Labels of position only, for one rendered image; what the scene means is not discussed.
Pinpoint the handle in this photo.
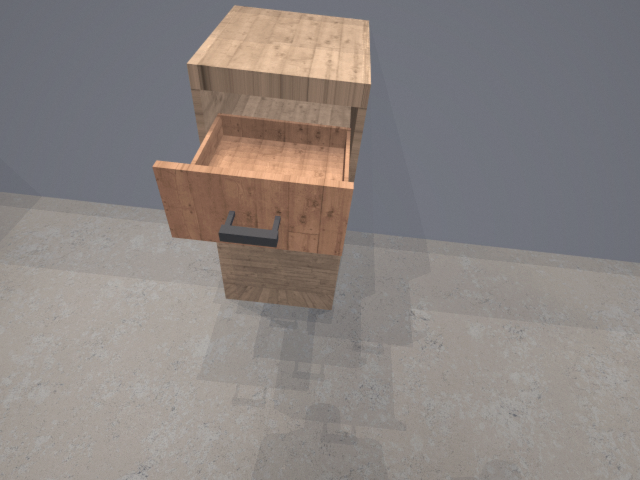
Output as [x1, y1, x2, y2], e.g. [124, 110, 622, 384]
[219, 211, 281, 248]

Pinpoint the drawer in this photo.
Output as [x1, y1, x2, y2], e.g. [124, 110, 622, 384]
[152, 113, 354, 256]

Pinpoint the cabinet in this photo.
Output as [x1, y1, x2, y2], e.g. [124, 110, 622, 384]
[187, 5, 371, 310]

